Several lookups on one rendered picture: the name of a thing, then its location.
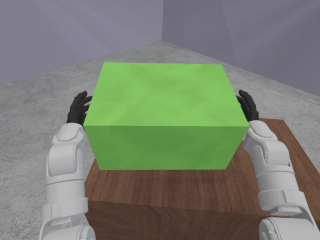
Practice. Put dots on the pedestal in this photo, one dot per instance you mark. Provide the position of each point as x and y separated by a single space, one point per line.
192 204

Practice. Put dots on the robot left forearm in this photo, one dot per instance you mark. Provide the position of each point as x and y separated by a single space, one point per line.
65 199

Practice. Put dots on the robot right forearm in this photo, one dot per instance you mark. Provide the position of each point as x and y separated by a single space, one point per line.
278 189

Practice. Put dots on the robot right hand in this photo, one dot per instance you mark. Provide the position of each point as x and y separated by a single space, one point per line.
248 106

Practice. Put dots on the carton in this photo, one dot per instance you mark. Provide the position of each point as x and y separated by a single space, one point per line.
164 116

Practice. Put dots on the robot right upper arm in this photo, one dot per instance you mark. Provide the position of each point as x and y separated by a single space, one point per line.
278 228

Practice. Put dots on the robot left upper arm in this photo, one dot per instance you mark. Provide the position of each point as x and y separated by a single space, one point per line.
77 232

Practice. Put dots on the robot left hand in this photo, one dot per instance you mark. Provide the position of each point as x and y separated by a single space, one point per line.
77 109

